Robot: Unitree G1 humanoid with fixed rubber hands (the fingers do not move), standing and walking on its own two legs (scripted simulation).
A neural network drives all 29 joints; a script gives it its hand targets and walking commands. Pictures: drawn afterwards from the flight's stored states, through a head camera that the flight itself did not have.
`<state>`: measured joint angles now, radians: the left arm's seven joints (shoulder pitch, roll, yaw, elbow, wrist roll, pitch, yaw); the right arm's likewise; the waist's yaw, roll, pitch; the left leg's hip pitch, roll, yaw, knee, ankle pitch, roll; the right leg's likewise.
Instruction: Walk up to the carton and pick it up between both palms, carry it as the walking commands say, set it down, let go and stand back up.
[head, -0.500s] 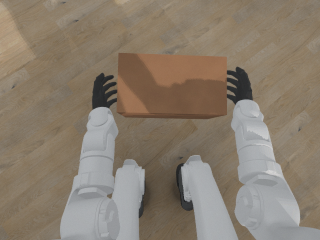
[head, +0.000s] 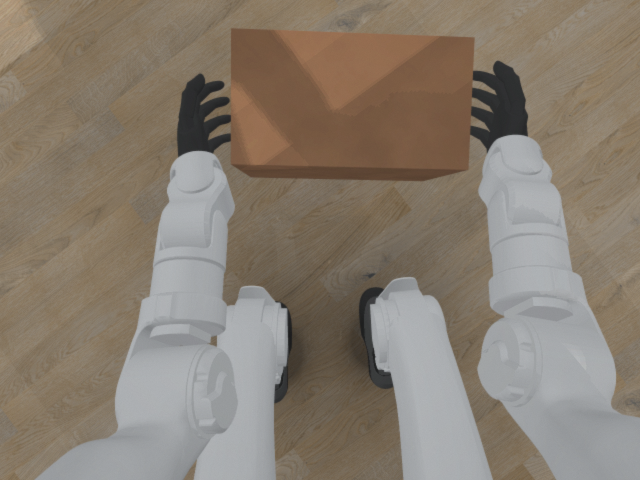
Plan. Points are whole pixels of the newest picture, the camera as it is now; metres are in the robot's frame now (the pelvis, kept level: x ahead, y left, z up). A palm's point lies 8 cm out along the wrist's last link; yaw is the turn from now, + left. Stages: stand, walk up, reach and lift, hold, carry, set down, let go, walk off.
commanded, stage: set down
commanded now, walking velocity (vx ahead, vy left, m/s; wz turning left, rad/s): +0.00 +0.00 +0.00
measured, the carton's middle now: (344, 118) +0.52 -0.02 -0.19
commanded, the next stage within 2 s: none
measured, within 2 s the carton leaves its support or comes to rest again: rests again in 1.88 s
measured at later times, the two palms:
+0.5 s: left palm (208, 157) +0.48 +0.17 -0.23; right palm (454, 148) +0.49 -0.18 -0.23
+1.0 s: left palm (224, 152) +0.50 +0.17 -0.30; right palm (449, 146) +0.50 -0.19 -0.29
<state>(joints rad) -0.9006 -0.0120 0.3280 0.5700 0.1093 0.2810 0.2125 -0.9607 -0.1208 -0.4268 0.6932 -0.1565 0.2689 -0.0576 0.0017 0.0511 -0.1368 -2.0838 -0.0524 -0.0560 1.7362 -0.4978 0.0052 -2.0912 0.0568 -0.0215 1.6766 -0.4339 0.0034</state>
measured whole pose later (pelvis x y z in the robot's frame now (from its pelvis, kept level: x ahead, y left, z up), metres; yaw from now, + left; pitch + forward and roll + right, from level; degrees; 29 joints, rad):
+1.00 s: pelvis -0.03 +0.01 -0.10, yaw +1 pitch +33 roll -2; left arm -1.44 0.29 0.17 0.96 -0.17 0.18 0.16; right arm -1.42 -0.35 -0.27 0.91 0.01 0.21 -0.07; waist -0.02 0.07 0.52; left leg -2.14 -0.09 -0.04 2.11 -0.53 -0.01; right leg -2.15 0.04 -0.02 2.05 -0.47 0.02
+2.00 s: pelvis -0.02 +0.01 -0.12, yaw +2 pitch +31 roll -2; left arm -1.46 0.30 0.10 1.14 -0.21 0.11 0.14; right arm -1.42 -0.38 -0.23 1.07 0.05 0.15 -0.04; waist -0.02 0.07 0.52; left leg -2.18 -0.10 -0.03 2.20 -0.56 -0.02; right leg -2.18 0.03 -0.02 2.15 -0.51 0.02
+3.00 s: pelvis -0.02 +0.01 -0.13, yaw +2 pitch +31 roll -2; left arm -1.46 0.31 0.10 1.18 -0.21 0.03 0.12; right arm -1.42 -0.38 -0.23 1.16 0.05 0.02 -0.02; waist -0.03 0.06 0.52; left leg -2.18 -0.10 -0.02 2.22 -0.57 -0.02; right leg -2.18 0.03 -0.02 2.17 -0.53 0.02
